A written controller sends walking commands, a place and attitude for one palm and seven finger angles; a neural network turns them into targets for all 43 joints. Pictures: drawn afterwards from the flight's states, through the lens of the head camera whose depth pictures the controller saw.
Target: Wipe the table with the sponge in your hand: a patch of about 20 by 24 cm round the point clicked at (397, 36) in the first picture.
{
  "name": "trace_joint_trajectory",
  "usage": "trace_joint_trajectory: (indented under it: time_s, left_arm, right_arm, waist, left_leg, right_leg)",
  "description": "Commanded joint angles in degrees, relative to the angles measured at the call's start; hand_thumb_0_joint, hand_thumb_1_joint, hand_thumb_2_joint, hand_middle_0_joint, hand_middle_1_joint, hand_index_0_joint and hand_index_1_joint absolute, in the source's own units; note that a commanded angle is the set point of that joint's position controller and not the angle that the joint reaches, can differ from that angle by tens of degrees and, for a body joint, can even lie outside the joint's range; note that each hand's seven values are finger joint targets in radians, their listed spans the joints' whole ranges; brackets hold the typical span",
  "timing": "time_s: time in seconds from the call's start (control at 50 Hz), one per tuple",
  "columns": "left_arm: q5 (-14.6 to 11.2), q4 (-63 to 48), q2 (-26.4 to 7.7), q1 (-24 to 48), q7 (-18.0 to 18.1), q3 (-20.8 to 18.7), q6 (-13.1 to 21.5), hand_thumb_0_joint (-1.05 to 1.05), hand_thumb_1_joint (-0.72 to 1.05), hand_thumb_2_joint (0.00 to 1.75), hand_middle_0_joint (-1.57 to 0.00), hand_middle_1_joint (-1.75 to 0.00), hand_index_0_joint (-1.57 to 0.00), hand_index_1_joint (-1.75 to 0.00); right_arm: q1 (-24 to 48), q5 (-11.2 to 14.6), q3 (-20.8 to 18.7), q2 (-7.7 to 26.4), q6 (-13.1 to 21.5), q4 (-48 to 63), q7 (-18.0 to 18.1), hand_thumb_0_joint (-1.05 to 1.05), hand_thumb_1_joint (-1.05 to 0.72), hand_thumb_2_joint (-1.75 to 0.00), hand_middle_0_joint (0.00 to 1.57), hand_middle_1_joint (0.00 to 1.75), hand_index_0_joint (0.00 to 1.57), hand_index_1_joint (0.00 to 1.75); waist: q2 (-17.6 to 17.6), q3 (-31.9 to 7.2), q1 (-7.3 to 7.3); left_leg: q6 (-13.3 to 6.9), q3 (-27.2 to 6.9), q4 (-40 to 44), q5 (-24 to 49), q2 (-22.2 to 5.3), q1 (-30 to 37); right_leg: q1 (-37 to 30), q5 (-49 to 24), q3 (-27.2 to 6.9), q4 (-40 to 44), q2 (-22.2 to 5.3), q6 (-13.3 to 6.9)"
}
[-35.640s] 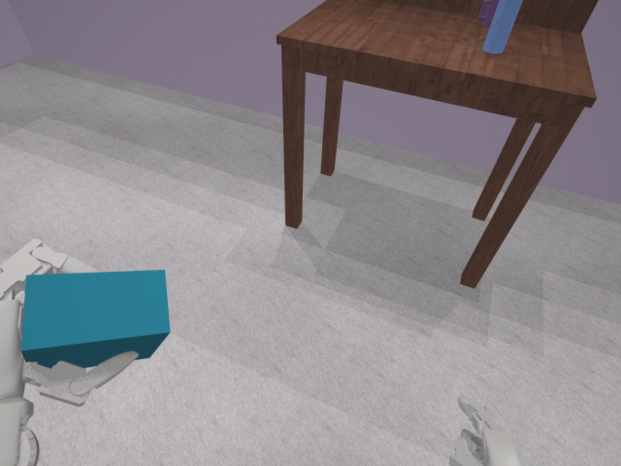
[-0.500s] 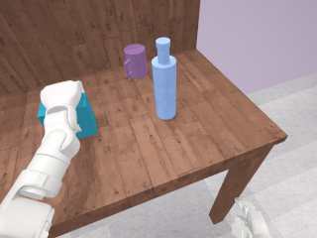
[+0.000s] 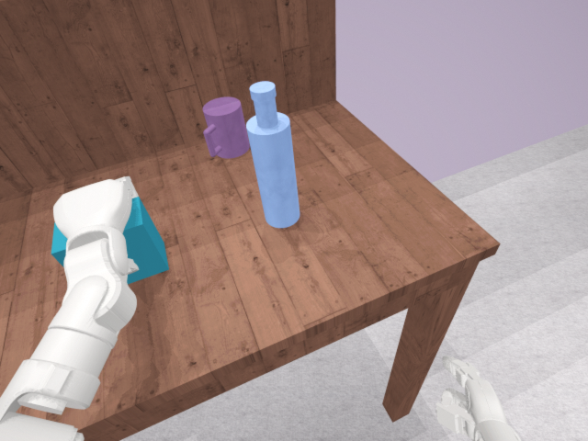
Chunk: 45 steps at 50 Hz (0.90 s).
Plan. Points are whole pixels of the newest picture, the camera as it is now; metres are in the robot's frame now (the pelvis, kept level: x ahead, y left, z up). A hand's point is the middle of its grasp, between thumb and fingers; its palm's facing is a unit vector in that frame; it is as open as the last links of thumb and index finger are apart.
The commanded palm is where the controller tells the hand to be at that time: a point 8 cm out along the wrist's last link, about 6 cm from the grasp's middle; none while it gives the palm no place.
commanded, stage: wipe back along the middle lane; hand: left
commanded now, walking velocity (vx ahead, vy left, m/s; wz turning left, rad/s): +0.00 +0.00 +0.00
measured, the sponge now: (120, 255) +0.33 +0.30 +0.09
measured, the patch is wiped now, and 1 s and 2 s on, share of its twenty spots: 0.65 0.80 0.90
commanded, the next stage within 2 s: slide across to the third lane in 1.10 s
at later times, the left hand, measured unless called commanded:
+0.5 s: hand (119, 255) +0.30 +0.27 +0.14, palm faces +0.19 -0.09 -0.98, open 10.4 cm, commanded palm +0.24 +0.24 +0.15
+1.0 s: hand (123, 280) +0.26 +0.24 +0.14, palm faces +0.30 -0.20 -0.93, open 10.3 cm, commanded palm +0.19 +0.21 +0.15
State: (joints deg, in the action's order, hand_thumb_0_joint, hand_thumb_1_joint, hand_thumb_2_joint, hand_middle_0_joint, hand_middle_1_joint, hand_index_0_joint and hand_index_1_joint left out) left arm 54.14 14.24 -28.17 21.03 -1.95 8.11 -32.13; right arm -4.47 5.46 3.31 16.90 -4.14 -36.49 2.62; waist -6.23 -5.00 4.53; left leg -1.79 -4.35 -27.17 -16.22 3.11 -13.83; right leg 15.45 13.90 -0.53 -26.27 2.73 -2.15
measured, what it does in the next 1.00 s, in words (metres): stands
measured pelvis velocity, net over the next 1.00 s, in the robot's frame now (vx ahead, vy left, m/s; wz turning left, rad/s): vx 0.00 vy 0.02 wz -0.04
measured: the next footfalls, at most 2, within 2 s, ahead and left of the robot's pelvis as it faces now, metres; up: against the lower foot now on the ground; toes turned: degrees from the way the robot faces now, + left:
none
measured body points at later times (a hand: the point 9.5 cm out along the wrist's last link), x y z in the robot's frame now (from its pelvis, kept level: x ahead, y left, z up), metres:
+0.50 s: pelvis +0.01 +0.02 +0.00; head +0.00 -0.03 +0.44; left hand +0.28 +0.27 +0.19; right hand +0.26 -0.18 -0.08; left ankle -0.03 +0.10 -0.74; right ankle -0.01 -0.10 -0.74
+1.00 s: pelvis +0.00 +0.02 +0.00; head -0.02 -0.02 +0.44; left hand +0.24 +0.25 +0.19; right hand +0.25 -0.17 -0.07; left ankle -0.03 +0.10 -0.74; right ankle -0.01 -0.10 -0.74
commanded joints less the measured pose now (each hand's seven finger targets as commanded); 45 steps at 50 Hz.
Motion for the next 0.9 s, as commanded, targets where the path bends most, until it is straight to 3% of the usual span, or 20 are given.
trace_joint_trajectory:
  time_s: [0.0, 0.06, 0.14, 0.16, 0.24, 0.26, 0.32, 0.34, 0.36, 0.4, 0.44, 0.46, 0.58, 0.62, 0.66, 0.7, 0.74, 0.76, 0.78, 0.88]
  left_arm:
    - [-3.49, -5.78, -1.48, -1.05, -4.22, 0.27, 0.16, 0.0, 0.1, 1.3, -1.2, -1.6, -1.2, -1.6]
    - [-3.84, -10.56, -0.48, -2.62, -4.26, 0.75, -0.25, 0.0, 0.1, 1.3, -1.2, -1.6, -1.2, -1.6]
    - [-4.17, -14.14, -1.34, -5.74, -3.91, -0.54, -1.89, 0.0, 0.1, 1.3, -1.2, -1.6, -1.2, -1.6]
    - [-4.15, -15.89, 1.14, -6.27, -3.97, 1.67, -2.35, 0.0, 0.1, 1.3, -1.2, -1.6, -1.2, -1.6]
    - [-4.01, -19.29, 0.61, -9.05, -3.48, 0.91, -4.28, 0.0, 0.1, 1.3, -1.2, -1.6, -1.2, -1.6]
    - [-3.76, -20.54, 3.24, -8.62, -3.61, 3.57, -4.93, 0.0, 0.1, 1.3, -1.2, -1.6, -1.2, -1.6]
    - [-3.43, -21.51, 2.56, -10.4, -3.37, 3.01, -6.0, 0.0, 0.1, 1.3, -1.2, -1.6, -1.2, -1.6]
    - [-3.5, -22.63, 2.53, -11.69, -3.18, 2.68, -6.18, 0.0, 0.1, 1.3, -1.2, -1.6, -1.2, -1.6]
    - [-3.57, -24.3, 5.3, -12.39, -3.24, 5.0, -6.35, 0.0, 0.1, 1.3, -1.2, -1.6, -1.2, -1.6]
    - [-3.78, -26.03, 6.53, -15.58, -3.09, 5.93, -6.18, 0.0, 0.1, 1.3, -1.2, -1.6, -1.2, -1.6]
    - [-3.88, -28.1, 5.58, -17.48, -2.44, 4.52, -6.24, 0.0, 0.1, 1.3, -1.2, -1.6, -1.2, -1.6]
    - [-3.89, -29.45, 7.66, -18.37, -2.33, 6.24, -6.42, 0.0, 0.1, 1.3, -1.2, -1.6, -1.2, -1.6]
    - [-4.0, -31.59, 5.59, -20.25, -0.26, 3.6, -6.98, 0.0, 0.1, 1.3, -1.2, -1.6, -1.2, -1.6]
    - [-4.0, -34.19, 8.34, -19.34, -0.01, 6.63, -6.95, 0.0, 0.1, 1.3, -1.2, -1.6, -1.2, -1.6]
    - [-4.13, -36.51, 9.3, -20.9, 0.65, 7.24, -6.9, 0.0, 0.1, 1.3, -1.2, -1.6, -1.2, -1.6]
    - [-4.82, -36.17, 9.43, -24.76, 1.12, 7.08, -7.05, 0.0, 0.1, 1.3, -1.2, -1.6, -1.2, -1.6]
    - [-4.59, -37.79, 9.06, -24.12, 1.6, 6.74, -7.06, 0.0, 0.1, 1.3, -1.2, -1.6, -1.2, -1.6]
    - [-4.78, -39.4, 11.03, -24.42, 1.68, 8.85, -7.09, 0.0, 0.1, 1.3, -1.2, -1.6, -1.2, -1.6]
    - [-5.3, -37.95, 9.62, -27.17, 1.98, 7.11, -7.04, 0.0, 0.1, 1.3, -1.2, -1.6, -1.2, -1.6]
    - [-5.71, -38.08, 8.33, -26.09, 2.95, 5.5, -7.34, 0.0, 0.1, 1.3, -1.2, -1.6, -1.2, -1.6]
  right_arm:
    - [9.9, -0.07, -1.96, 5.27, 2.63, 10.03, -0.06, 0.0, -0.9, -0.9, 0.2, 0.3, 0.2, 0.3]
    - [10.36, -0.2, -1.97, 5.06, 2.61, 11.09, -0.41, 0.0, -0.9, -0.9, 0.2, 0.3, 0.2, 0.3]
    - [12.42, -0.04, -2.07, 4.95, 2.49, 11.14, -0.69, 0.0, -0.9, -0.9, 0.2, 0.3, 0.2, 0.3]
    - [12.19, -0.12, -1.83, 4.62, 2.59, 12.0, -0.79, 0.0, -0.9, -0.9, 0.2, 0.3, 0.2, 0.3]
    - [14.13, -0.03, -1.91, 4.56, 2.58, 11.73, -1.23, 0.0, -0.9, -0.9, 0.2, 0.3, 0.2, 0.3]
    - [13.95, -0.05, -1.68, 4.25, 2.59, 12.38, -1.28, 0.0, -0.9, -0.9, 0.2, 0.3, 0.2, 0.3]
    - [14.12, -0.04, -1.73, 4.29, 2.43, 11.76, -1.64, 0.0, -0.9, -0.9, 0.2, 0.3, 0.2, 0.3]
    - [15.42, -0.02, -1.76, 4.15, 2.52, 12.01, -1.81, 0.0, -0.9, -0.9, 0.2, 0.3, 0.2, 0.3]
    - [15.01, -0.05, -1.55, 3.83, 2.57, 12.73, -2.04, 0.0, -0.9, -0.9, 0.2, 0.3, 0.2, 0.3]
    - [15.19, -0.07, -1.69, 3.7, 2.49, 12.66, -2.56, 0.0, -0.9, -0.9, 0.2, 0.3, 0.2, 0.3]
    - [16.47, -0.14, -1.84, 3.56, 2.48, 12.79, -2.92, 0.0, -0.9, -0.9, 0.2, 0.3, 0.2, 0.3]
    - [15.54, -0.16, -1.59, 3.34, 2.49, 13.34, -3.21, 0.0, -0.9, -0.9, 0.2, 0.3, 0.2, 0.3]
    - [15.9, -0.31, -1.7, 3.28, 1.17, 12.84, -3.04, 0.0, -0.9, -0.9, 0.2, 0.3, 0.2, 0.3]
    - [16.15, -0.27, -1.66, 3.27, 0.67, 13.27, -3.19, 0.0, -0.9, -0.9, 0.2, 0.3, 0.2, 0.3]
    - [16.23, -0.25, -1.76, 2.92, 1.11, 14.34, -3.42, 0.0, -0.9, -0.9, 0.2, 0.3, 0.2, 0.3]
    - [16.4, -0.28, -1.88, 2.98, 0.41, 13.76, -3.85, 0.0, -0.9, -0.9, 0.2, 0.3, 0.2, 0.3]
    - [17.65, -0.18, -2.01, 2.9, 0.25, 13.95, -3.92, 0.0, -0.9, -0.9, 0.2, 0.3, 0.2, 0.3]
    - [16.86, -0.23, -1.85, 2.69, 0.4, 14.77, -4.16, 0.0, -0.9, -0.9, 0.2, 0.3, 0.2, 0.3]
    - [16.66, -0.22, -2.03, 2.74, 0.06, 14.13, -4.22, 0.0, -0.9, -0.9, 0.2, 0.3, 0.2, 0.3]
    - [17.01, -0.19, -1.74, 2.85, -0.6, 13.87, -3.69, 0.0, -0.9, -0.9, 0.2, 0.3, 0.2, 0.3]
  waist:
    - [10.35, -8.93, 0.09]
    - [9.6, -10.2, 0.34]
    - [9.88, -7.77, 0.77]
    - [9.83, -8.81, 0.94]
    - [10.34, -8.4, 1.3]
    - [9.87, -8.68, 1.14]
    - [10.55, -8.13, 1.19]
    - [10.07, -8.09, 1.52]
    - [10.03, -9.04, 1.56]
    - [9.88, -9.08, 1.64]
    - [9.85, -9.46, 2.06]
    - [9.66, -10.11, 2.05]
    - [10.01, -5.56, 2.22]
    - [7.92, -4.88, 1.93]
    - [7.6, -7.12, 2.55]
    - [7.54, -6.22, 2.7]
    - [7.94, -6.3, 2.5]
    - [7.74, -7.73, 2.71]
    - [8.74, -6.56, 2.88]
    - [10.15, -3.64, 2.59]
  left_leg:
    - [-1.12, 2.69, 0.86, 16.82, -1.0, -0.08]
    - [-1.21, 2.68, 0.25, 18.86, -0.95, 0.59]
    - [-0.93, 2.46, 0.52, 18.27, -1.43, 0.52]
    - [-1.09, 2.54, 0.4, 19.23, -1.19, 0.67]
    - [-0.84, 2.18, 0.36, 20.07, -1.72, 1.42]
    - [-0.95, 2.42, 0.27, 20.46, -1.48, 1.41]
    - [-0.75, 2.3, 0.33, 20.69, -1.79, 1.65]
    - [-0.68, 1.99, 0.36, 20.51, -1.98, 1.84]
    - [-0.76, 2.03, 0.25, 21.26, -1.84, 1.96]
    - [-0.69, 1.89, -0.01, 22.81, -2.22, 2.65]
    - [-0.49, 1.42, -0.16, 23.23, -2.56, 2.84]
    - [-0.5, 1.47, -0.31, 24.64, -2.52, 2.92]
    - [0.01, 1.24, 0.79, 20.93, -3.13, 1.86]
    - [0.27, 0.82, 1.4, 20.03, -3.48, 2.28]
    - [0.07, 0.47, 0.89, 21.15, -3.47, 3.05]
    - [0.22, 0.42, 1.27, 20.76, -3.76, 2.65]
    - [0.3, 0.16, 1.18, 19.85, -3.94, 2.73]
    - [0.0, 0.48, 0.76, 21.13, -3.59, 3.03]
    - [0.06, 0.32, 1.02, 20.48, -3.91, 2.69]
    - [-0.15, 0.56, 1.71, 16.6, -3.77, 1.35]
  right_leg:
    - [-9.05, -20.38, 1.21, 1.41, -2.16, -0.8]
    - [-9.76, -22.63, 1.29, 0.69, -2.18, -0.97]
    - [-8.48, -21.62, 0.91, 0.59, -1.9, -1.02]
    - [-9.02, -22.01, 1.53, 0.33, -2.05, -0.95]
    - [-8.51, -22.54, 0.93, -0.11, -1.57, -1.18]
    - [-8.56, -22.23, 1.46, -0.2, -1.74, -1.1]
    - [-8.16, -22.46, 1.45, -0.52, -1.4, -1.16]
    - [-7.9, -21.75, 1.08, -0.7, -1.11, -1.45]
    - [-8.33, -21.52, 1.93, -0.93, -1.29, -1.4]
    - [-8.09, -22.55, 2.08, -1.25, -0.99, -1.35]
    - [-8.01, -22.43, 1.51, -1.69, -0.61, -1.65]
    - [-8.26, -22.63, 2.35, -2.03, -0.79, -1.61]
    - [-6.44, -18.27, 1.96, -1.54, -0.25, -2.03]
    - [-5.17, -15.58, 2.52, -1.37, 0.03, -2.15]
    - [-6.03, -15.4, 2.53, -2.0, 0.15, -2.41]
    - [-6.4, -15.8, 2.36, -1.79, 0.25, -2.31]
    - [-6.11, -15.12, 1.56, -2.06, 0.73, -2.56]
    - [-6.85, -15.95, 2.3, -2.33, 0.32, -2.44]
    - [-6.78, -15.72, 2.01, -2.05, 0.4, -2.34]
    - [-6.05, -13.1, 1.43, -1.23, 0.42, -2.25]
